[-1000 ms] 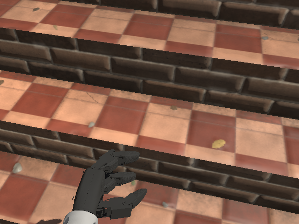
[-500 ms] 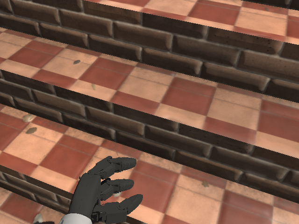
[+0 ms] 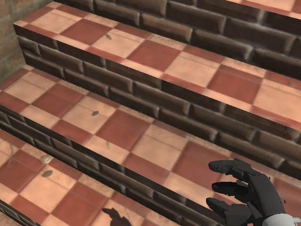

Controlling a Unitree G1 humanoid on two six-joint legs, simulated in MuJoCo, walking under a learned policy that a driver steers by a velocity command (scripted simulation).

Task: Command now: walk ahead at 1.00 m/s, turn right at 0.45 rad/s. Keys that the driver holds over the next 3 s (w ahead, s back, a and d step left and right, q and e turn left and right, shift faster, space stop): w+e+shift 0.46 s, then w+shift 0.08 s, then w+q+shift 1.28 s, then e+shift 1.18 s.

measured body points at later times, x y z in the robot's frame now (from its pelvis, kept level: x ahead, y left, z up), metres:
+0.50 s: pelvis +0.12 -0.09 +0.05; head +0.10 -0.09 +0.50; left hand +0.44 -0.10 +0.07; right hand -0.01 -0.30 -0.10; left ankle +0.08 +0.14 -0.69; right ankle +0.16 -0.25 -0.47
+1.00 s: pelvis +0.23 -0.30 +0.26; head +0.24 -0.33 +0.71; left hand +0.39 -0.10 +0.14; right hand +0.38 -0.55 +0.19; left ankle +0.34 -0.29 -0.27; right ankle +0.12 -0.24 -0.47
